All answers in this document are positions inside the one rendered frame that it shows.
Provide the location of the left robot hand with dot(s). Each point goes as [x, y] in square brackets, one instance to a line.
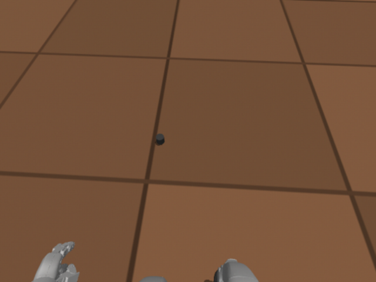
[51, 265]

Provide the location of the tin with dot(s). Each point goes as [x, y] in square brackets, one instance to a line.
[160, 139]

